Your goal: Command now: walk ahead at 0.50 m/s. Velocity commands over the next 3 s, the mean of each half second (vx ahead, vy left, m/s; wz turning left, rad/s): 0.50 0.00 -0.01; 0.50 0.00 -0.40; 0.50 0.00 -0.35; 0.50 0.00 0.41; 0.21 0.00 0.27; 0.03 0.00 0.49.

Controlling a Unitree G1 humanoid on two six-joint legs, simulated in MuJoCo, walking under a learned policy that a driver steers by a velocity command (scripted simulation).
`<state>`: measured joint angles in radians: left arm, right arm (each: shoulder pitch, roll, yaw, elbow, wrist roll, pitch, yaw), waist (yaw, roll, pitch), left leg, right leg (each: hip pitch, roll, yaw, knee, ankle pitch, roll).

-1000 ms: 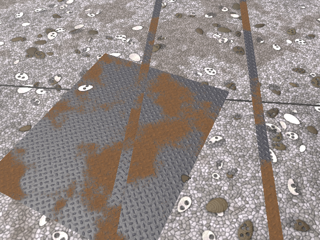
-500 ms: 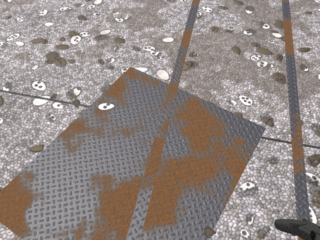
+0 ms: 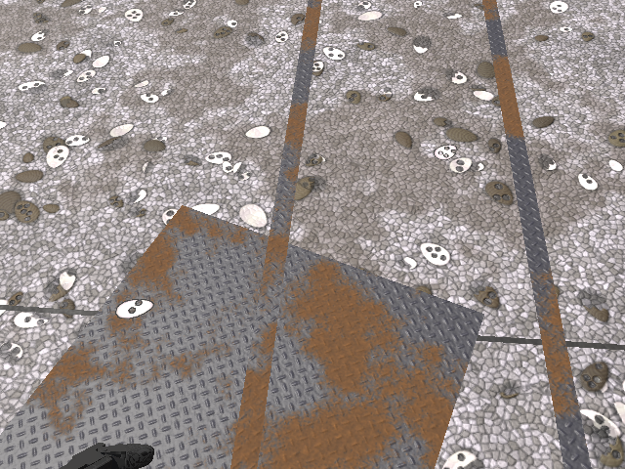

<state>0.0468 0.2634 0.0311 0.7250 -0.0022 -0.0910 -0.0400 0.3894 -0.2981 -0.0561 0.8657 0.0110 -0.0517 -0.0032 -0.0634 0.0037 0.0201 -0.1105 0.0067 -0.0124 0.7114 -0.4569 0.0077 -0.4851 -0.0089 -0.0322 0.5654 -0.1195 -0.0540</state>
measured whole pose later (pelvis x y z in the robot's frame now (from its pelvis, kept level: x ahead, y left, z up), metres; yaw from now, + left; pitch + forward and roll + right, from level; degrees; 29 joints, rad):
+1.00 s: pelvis +0.53 +0.01 +0.00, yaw -15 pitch +1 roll +2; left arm 0.08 0.25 0.06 0.74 -0.02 -0.02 -0.06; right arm 0.31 -0.28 -0.08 0.91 0.01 -0.06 -0.02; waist -0.06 -0.02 0.04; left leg 0.12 0.01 0.28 0.27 -0.40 -0.03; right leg -0.58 -0.06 -0.05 0.63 -0.09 -0.08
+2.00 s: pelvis +1.09 -0.16 +0.02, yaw -9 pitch +3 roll +0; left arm 0.02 0.27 0.04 0.67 0.00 -0.11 -0.01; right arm 0.38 -0.28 -0.06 0.80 0.03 -0.04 -0.02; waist -0.10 -0.03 0.02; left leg -0.07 -0.12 -0.21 0.37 -0.32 0.08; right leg -0.56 -0.01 0.11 0.49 0.03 0.05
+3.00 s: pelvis +1.25 -0.25 +0.02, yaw +15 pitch +1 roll +1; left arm 0.16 0.25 0.04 0.74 0.02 0.01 0.03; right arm 0.23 -0.35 -0.11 0.68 0.02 0.07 -0.04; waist 0.00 0.04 0.06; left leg -0.51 0.00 -0.08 1.07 -0.37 -0.11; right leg -0.19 -0.02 -0.11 0.41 -0.23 -0.04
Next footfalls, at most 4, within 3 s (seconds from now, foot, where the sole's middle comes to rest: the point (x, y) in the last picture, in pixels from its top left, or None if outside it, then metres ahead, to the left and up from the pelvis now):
0.50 left None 0.43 0.14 -0.76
1.04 right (375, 364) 0.68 -0.14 -0.76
1.56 left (331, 239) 1.05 -0.07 -0.76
2.06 right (412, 171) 1.28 -0.33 -0.76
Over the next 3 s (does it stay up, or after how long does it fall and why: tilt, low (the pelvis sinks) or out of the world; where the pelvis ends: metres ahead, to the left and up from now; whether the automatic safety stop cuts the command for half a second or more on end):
stays up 1.25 -0.25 0.02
